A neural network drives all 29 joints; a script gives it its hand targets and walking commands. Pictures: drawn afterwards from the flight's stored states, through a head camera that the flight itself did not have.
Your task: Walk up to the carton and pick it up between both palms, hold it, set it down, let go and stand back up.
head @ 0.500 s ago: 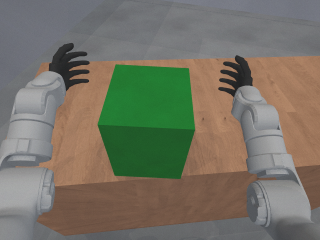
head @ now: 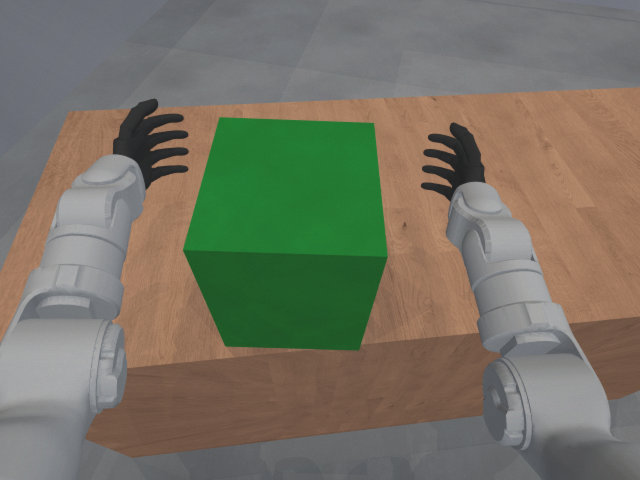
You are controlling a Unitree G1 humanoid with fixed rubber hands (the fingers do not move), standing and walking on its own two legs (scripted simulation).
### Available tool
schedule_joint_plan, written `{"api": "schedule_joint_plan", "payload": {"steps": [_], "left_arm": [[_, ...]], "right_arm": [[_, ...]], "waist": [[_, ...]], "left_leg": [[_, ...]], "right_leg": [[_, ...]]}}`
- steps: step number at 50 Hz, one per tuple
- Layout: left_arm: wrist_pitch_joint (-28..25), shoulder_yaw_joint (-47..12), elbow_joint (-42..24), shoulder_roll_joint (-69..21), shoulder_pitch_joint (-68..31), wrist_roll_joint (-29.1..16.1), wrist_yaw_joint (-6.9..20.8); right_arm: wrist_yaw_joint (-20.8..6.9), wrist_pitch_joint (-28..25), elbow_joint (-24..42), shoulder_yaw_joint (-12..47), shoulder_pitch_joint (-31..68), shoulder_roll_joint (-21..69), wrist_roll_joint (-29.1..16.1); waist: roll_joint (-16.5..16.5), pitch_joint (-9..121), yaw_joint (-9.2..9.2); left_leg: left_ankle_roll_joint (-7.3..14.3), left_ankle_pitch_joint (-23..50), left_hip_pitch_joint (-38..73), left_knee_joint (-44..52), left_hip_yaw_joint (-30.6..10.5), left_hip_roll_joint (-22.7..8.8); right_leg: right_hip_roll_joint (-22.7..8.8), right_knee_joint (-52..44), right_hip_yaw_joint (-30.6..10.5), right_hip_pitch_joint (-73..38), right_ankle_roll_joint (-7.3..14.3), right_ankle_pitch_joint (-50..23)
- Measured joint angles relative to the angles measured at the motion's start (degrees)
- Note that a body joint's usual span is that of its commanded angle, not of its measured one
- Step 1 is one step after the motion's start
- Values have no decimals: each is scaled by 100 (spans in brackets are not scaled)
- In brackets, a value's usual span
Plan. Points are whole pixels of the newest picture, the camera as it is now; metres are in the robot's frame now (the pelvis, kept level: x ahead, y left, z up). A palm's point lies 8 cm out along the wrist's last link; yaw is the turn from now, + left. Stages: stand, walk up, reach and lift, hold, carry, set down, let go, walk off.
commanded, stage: reach and lift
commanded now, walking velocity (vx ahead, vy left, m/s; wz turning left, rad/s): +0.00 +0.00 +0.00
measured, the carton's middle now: (294, 242) +0.42 +0.02 +0.03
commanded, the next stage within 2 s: none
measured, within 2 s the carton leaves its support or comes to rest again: neither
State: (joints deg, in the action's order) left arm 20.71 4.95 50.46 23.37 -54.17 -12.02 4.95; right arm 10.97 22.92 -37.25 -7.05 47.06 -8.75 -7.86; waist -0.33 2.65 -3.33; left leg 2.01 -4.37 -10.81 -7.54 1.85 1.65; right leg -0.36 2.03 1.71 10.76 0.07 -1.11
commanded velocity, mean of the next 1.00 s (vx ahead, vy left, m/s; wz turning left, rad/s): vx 0.00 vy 0.00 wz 0.00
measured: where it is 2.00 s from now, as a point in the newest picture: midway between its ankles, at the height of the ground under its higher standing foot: outside the picture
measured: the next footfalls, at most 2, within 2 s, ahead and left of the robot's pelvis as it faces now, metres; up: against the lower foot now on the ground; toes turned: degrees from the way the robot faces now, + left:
none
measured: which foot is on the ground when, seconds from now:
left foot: down 0.00-1.00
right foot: down 0.00-1.00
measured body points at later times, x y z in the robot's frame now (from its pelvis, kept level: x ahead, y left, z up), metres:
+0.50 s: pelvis +0.00 +0.01 -0.01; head +0.06 +0.01 +0.44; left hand +0.46 +0.20 +0.07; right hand +0.43 -0.17 +0.06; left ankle -0.02 +0.09 -0.75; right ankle +0.01 -0.12 -0.75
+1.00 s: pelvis -0.01 +0.01 -0.01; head +0.05 +0.02 +0.44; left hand +0.46 +0.16 +0.08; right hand +0.43 -0.14 +0.07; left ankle -0.02 +0.09 -0.75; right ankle +0.01 -0.12 -0.75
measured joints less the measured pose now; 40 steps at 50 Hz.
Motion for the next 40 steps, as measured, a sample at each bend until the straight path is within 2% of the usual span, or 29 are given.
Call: {"api": "schedule_joint_plan", "payload": {"steps": [4, 8, 17, 22, 27, 35, 40], "left_arm": [[-455, -72, 64, -163, 276, 20, -151], [-887, -152, 301, -305, 367, 76, -257], [-1686, -141, 1258, -469, 241, 193, -200], [-2098, -160, 1558, -514, 303, 200, -178], [-2263, -290, 1508, -555, 422, 189, -247], [-2328, -427, 1667, -652, 280, 203, -340], [-2385, -358, 1744, -821, 160, 386, -378]], "right_arm": [[-41, -319, 52, -156, -257, 175, 274], [-84, -681, -241, -212, -260, 241, 422], [-147, -1522, -1274, -154, -127, 361, 480], [-149, -1932, -1409, -111, -330, 451, 472], [-165, -2109, -1373, -198, -451, 512, 571], [-208, -2227, -1775, -332, -182, 488, 646], [-190, -2254, -1857, -512, -101, 617, 817]], "waist": [[20, 143, 12], [45, 399, 3], [118, 637, -34], [124, 678, -20], [90, 735, 12], [80, 788, 24], [70, 765, 5]], "left_leg": [[10, 49, -317, -6, 3, 12], [16, 50, -650, -80, -20, 24], [17, -117, -949, -385, -43, 19], [31, -160, -1085, -484, -22, 25], [42, -168, -1177, -532, -4, 41], [57, -215, -1256, -675, -23, 57], [70, -182, -1243, -653, -48, 69]], "right_leg": [[-14, 75, -2, 347, 0, -10], [-29, 187, 23, 688, -8, 23], [-33, 397, 46, 934, -40, 145], [-42, 503, 24, 1080, -60, 184], [-60, 607, 5, 1202, -69, 219], [-79, 713, 23, 1253, -87, 255], [-88, 654, 47, 1213, -92, 213]]}}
